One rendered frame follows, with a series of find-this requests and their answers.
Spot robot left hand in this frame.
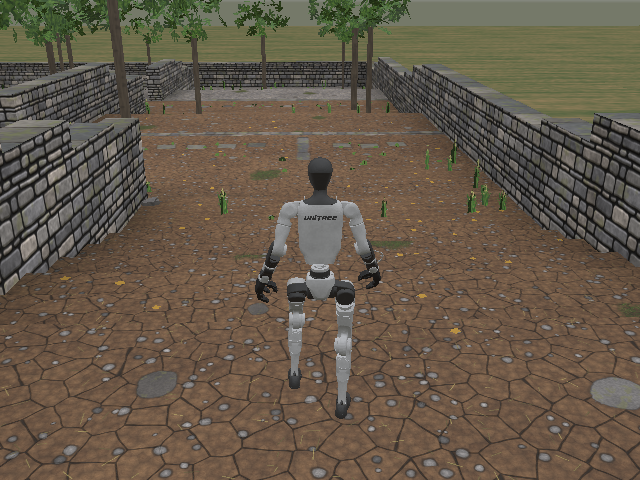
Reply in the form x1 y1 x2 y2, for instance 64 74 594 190
255 273 278 303

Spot robot right hand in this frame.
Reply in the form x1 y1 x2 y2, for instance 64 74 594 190
358 269 381 289

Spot left robot upper arm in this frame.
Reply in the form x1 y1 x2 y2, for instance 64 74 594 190
271 201 300 257

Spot right robot shin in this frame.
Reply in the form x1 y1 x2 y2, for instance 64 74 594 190
336 338 352 405

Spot robot right forearm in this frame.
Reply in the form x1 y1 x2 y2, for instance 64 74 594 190
360 239 379 274

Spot right robot upper arm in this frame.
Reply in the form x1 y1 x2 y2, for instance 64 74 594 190
341 201 371 255

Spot robot right foot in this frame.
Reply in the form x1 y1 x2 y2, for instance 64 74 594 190
335 392 351 419

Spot robot left forearm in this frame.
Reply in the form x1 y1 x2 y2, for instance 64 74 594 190
258 241 280 283

